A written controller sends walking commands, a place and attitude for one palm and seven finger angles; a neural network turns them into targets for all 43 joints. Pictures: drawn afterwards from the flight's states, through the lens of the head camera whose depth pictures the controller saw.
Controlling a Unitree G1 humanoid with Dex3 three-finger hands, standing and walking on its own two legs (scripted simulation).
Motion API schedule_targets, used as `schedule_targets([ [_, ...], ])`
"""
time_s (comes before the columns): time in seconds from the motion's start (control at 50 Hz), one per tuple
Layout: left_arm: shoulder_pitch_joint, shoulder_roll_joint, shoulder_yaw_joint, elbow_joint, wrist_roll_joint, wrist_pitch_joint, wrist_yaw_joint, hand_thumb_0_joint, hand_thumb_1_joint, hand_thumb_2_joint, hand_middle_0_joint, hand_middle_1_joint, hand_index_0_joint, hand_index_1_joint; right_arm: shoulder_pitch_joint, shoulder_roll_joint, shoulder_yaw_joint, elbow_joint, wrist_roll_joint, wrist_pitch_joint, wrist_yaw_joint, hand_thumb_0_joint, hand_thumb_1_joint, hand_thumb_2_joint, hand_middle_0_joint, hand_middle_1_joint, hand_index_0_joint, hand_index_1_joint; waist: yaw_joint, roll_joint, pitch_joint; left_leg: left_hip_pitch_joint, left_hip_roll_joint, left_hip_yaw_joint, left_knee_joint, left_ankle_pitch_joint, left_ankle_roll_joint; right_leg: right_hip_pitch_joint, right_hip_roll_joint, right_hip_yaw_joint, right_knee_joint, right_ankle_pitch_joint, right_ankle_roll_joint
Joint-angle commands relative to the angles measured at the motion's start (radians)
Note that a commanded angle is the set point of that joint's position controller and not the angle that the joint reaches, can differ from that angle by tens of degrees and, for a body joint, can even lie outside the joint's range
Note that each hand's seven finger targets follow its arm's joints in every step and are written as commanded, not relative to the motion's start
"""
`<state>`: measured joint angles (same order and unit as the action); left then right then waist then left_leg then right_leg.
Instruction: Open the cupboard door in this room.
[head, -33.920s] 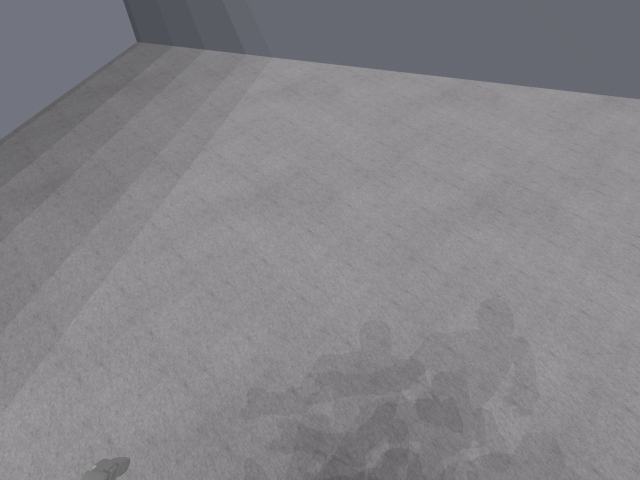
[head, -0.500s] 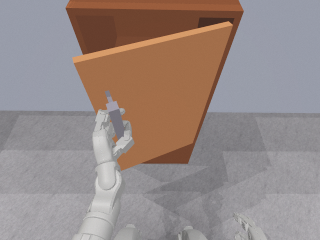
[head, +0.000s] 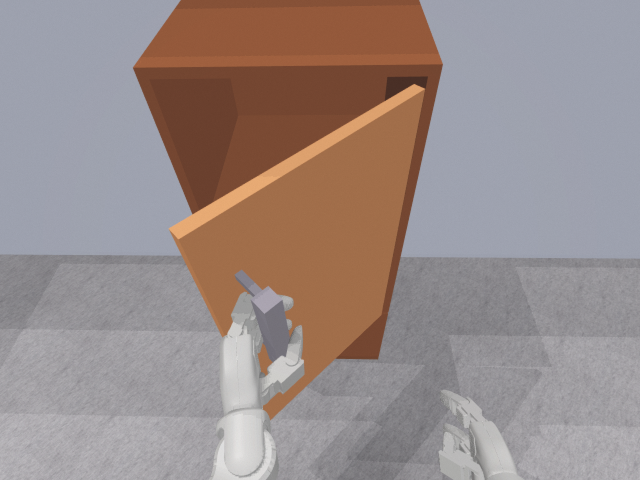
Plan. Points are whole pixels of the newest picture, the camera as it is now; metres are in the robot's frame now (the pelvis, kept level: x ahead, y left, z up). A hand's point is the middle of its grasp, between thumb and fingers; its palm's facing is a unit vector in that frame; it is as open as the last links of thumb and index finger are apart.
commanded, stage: pull the door open along its arc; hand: left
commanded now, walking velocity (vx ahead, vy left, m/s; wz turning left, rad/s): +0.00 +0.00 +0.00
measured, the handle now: (264, 321) +0.31 +0.07 +0.05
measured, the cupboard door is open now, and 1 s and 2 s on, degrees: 45 39 43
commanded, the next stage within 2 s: open thumb and fingers to let go in 0.06 s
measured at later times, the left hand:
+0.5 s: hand (274, 359) +0.26 +0.06 +0.04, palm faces +0.36 -0.93 -0.04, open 9.1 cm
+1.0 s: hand (273, 349) +0.28 +0.06 +0.04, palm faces +0.25 -0.97 -0.02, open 15.3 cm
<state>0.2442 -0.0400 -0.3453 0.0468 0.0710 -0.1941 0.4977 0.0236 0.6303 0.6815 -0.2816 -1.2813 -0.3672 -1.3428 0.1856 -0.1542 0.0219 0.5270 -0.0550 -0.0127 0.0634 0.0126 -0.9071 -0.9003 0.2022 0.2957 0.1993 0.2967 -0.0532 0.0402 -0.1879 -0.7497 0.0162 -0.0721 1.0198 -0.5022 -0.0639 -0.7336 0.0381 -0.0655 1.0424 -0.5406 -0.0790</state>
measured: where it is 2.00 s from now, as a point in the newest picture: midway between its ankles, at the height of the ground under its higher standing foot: outside the picture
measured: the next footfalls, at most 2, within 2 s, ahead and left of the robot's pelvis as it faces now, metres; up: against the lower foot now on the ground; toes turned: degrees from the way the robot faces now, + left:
none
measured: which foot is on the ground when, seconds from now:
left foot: down 0.00-1.00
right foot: down 0.00-1.00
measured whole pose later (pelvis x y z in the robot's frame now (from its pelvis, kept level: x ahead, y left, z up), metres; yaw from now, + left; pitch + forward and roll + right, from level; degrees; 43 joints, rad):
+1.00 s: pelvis -0.03 +0.02 -0.01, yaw +0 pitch +14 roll +0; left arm 0.04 -0.09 -0.30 0.22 0.08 -0.26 0.59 -0.01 -0.49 0.30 -0.23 -0.63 -0.25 -0.65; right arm 0.18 -0.18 0.00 0.57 -0.07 -0.06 0.03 0.01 -0.91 -0.90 0.20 0.30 0.20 0.30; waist -0.02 0.04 -0.17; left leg -0.85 -0.01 -0.08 1.10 -0.49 -0.04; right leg -0.82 0.02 -0.07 1.10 -0.52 -0.06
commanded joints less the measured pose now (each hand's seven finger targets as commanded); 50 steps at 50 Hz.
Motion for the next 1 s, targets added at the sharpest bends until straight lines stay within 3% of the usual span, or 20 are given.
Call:
schedule_targets([
  [0.0,0.199,-0.268,-0.066,-0.345,0.008,-0.027,0.008,0.000,0.900,0.900,-0.400,-1.350,-0.400,-1.350,-0.084,-0.070,-0.023,-0.205,0.020,-0.051,-0.003,0.000,-0.900,-0.900,0.200,0.300,0.200,0.300,0.036,-0.116,-0.191,0.074,-0.061,0.057,-0.052,0.259,0.049,0.262,-0.082,0.078,-0.213,0.677,0.090],
  [0.04,0.151,-0.227,-0.028,-0.306,0.012,-0.028,0.008,0.000,0.900,0.900,-0.400,-1.350,-0.400,-1.350,-0.075,-0.075,-0.022,-0.203,0.014,-0.049,-0.013,0.000,-0.900,-0.900,0.200,0.300,0.200,0.300,0.024,-0.143,-0.151,0.045,-0.065,0.050,-0.044,0.225,0.048,0.247,-0.094,0.110,-0.232,0.663,0.103],
  [0.12,-0.002,-0.169,0.053,-0.236,0.022,-0.063,0.026,0.000,0.900,0.900,-0.400,-1.350,-0.400,-1.350,-0.065,-0.083,-0.031,-0.181,0.001,-0.057,-0.026,0.000,-0.900,-0.900,0.200,0.300,0.200,0.300,0.018,-0.141,-0.144,0.002,-0.065,0.040,-0.017,0.195,0.048,0.202,-0.104,0.143,-0.221,0.614,0.110],
  [0.14,-0.109,-0.130,0.095,-0.217,0.023,-0.081,0.040,0.000,0.900,0.900,-0.400,-1.350,-0.400,-1.350,-0.059,-0.088,-0.034,-0.163,-0.003,-0.058,-0.033,0.000,-0.900,-0.900,0.200,0.300,0.200,0.300,0.008,-0.153,-0.134,-0.021,-0.064,0.036,-0.003,0.180,0.049,0.175,-0.105,0.151,-0.216,0.571,0.111],
  [0.18,-0.095,-0.148,0.102,-0.196,0.024,-0.103,0.051,0.000,0.760,0.840,-0.390,-1.335,-0.390,-1.335,-0.072,-0.084,-0.041,-0.160,-0.008,-0.064,-0.037,0.000,-0.900,-0.900,0.200,0.300,0.200,0.300,0.030,-0.140,-0.180,-0.035,-0.067,0.035,0.005,0.175,0.048,0.191,-0.110,0.167,-0.211,0.551,0.108],
  [0.24,-0.076,-0.185,0.101,-0.173,0.008,-0.122,0.059,0.000,0.550,0.750,-0.375,-1.313,-0.375,-1.313,-0.075,-0.082,-0.046,-0.150,-0.006,-0.073,-0.037,0.000,-0.900,-0.900,0.200,0.300,0.200,0.300,0.037,-0.171,-0.212,-0.051,-0.068,0.033,0.009,0.175,0.045,0.218,-0.117,0.179,-0.214,0.568,0.113],
  [0.32,-0.104,-0.197,0.060,-0.191,0.026,-0.136,0.056,0.000,0.270,0.630,-0.355,-1.283,-0.355,-1.283,-0.060,-0.089,-0.053,-0.142,-0.007,-0.081,-0.040,0.000,-0.900,-0.900,0.200,0.300,0.200,0.300,0.018,-0.155,-0.232,-0.041,-0.065,0.031,0.011,0.196,0.051,0.225,-0.122,0.179,-0.208,0.604,0.114],
  [0.4,-0.179,-0.192,0.035,-0.185,0.027,-0.151,0.046,0.000,-0.010,0.510,-0.335,-1.253,-0.335,-1.253,-0.055,-0.101,-0.055,-0.134,-0.007,-0.093,-0.046,0.000,-0.900,-0.900,0.200,0.300,0.200,0.300,-0.008,-0.180,-0.203,-0.054,-0.060,0.021,0.018,0.163,0.059,0.174,-0.122,0.178,-0.218,0.501,0.115],
  [0.54,-0.267,-0.186,0.039,-0.156,0.031,-0.179,0.057,0.000,-0.500,0.300,-0.300,-1.200,-0.300,-1.200,-0.056,-0.105,-0.058,-0.120,-0.006,-0.108,-0.050,0.000,-0.900,-0.900,0.200,0.300,0.200,0.300,0.000,-0.141,-0.230,-0.047,-0.058,0.021,0.024,0.142,0.065,0.118,-0.109,0.163,-0.207,0.348,0.099],
  [0.58,-0.252,-0.191,0.042,-0.136,0.031,-0.168,0.061,0.000,-0.500,0.300,-0.300,-1.200,-0.300,-1.200,-0.052,-0.103,-0.059,-0.124,-0.005,-0.107,-0.049,0.000,-0.900,-0.900,0.200,0.300,0.200,0.300,0.007,-0.154,-0.242,-0.045,-0.059,0.024,0.018,0.152,0.065,0.132,-0.106,0.153,-0.203,0.362,0.097],
  [0.72,-0.328,-0.212,0.035,-0.100,0.032,-0.143,0.087,0.000,-0.500,0.300,-0.242,-0.850,-0.242,-0.850,-0.064,-0.103,-0.054,-0.121,-0.004,-0.102,-0.050,0.000,-0.900,-0.900,0.200,0.300,0.200,0.300,0.002,-0.146,-0.198,-0.014,-0.056,0.031,-0.003,0.141,0.068,0.085,-0.084,0.109,-0.211,0.276,0.083],
  [0.74,-0.344,-0.213,0.037,-0.105,0.032,-0.145,0.092,0.000,-0.500,0.300,-0.233,-0.800,-0.233,-0.800,-0.061,-0.104,-0.055,-0.119,-0.005,-0.103,-0.050,0.000,-0.900,-0.900,0.200,0.300,0.200,0.300,0.002,-0.153,-0.218,-0.006,-0.056,0.032,-0.004,0.144,0.069,0.086,-0.080,0.104,-0.206,0.269,0.081],
  [0.76,-0.332,-0.219,0.030,-0.109,0.035,-0.144,0.094,0.000,-0.500,0.300,-0.225,-0.750,-0.225,-0.750,-0.068,-0.105,-0.058,-0.123,-0.006,-0.103,-0.049,0.000,-0.900,-0.900,0.200,0.300,0.200,0.300,0.014,-0.124,-0.223,0.008,-0.056,0.034,-0.008,0.160,0.070,0.084,-0.072,0.090,-0.197,0.277,0.072],
  [0.8,-0.352,-0.229,0.028,-0.074,0.034,-0.137,0.099,0.000,-0.500,0.300,-0.208,-0.650,-0.208,-0.650,-0.071,-0.104,-0.053,-0.120,-0.006,-0.103,-0.046,0.000,-0.900,-0.900,0.200,0.300,0.200,0.300,0.010,-0.136,-0.203,0.008,-0.057,0.035,-0.013,0.147,0.070,0.062,-0.067,0.076,-0.195,0.247,0.070],
  [0.86,-0.342,-0.228,0.039,-0.064,0.035,-0.132,0.107,0.000,-0.500,0.300,-0.183,-0.500,-0.183,-0.500,-0.077,-0.105,-0.054,-0.122,-0.006,-0.100,-0.041,0.000,-0.900,-0.900,0.200,0.300,0.200,0.300,0.028,-0.110,-0.222,0.022,-0.056,0.037,-0.025,0.163,0.069,0.071,-0.055,0.055,-0.182,0.243,0.058],
  [0.94,-0.385,-0.258,0.030,-0.044,0.030,-0.122,0.117,0.000,-0.500,0.300,-0.150,-0.300,-0.150,-0.300,-0.090,-0.102,-0.051,-0.118,-0.007,-0.094,-0.035,0.000,-0.900,-0.900,0.200,0.300,0.200,0.300,0.026,-0.097,-0.203,0.037,-0.054,0.041,-0.032,0.162,0.068,0.041,-0.042,0.032,-0.172,0.212,0.051],
  [0.98,-0.385,-0.271,0.022,-0.034,0.033,-0.112,0.121,0.000,-0.500,0.300,-0.150,-0.300,-0.150,-0.300,-0.095,-0.103,-0.051,-0.120,-0.007,-0.091,-0.030,0.000,-0.900,-0.900,0.200,0.300,0.200,0.300,0.032,-0.085,-0.207,0.046,-0.051,0.038,-0.039,0.181,0.068,0.041,-0.033,0.014,-0.154,0.223,0.042],
])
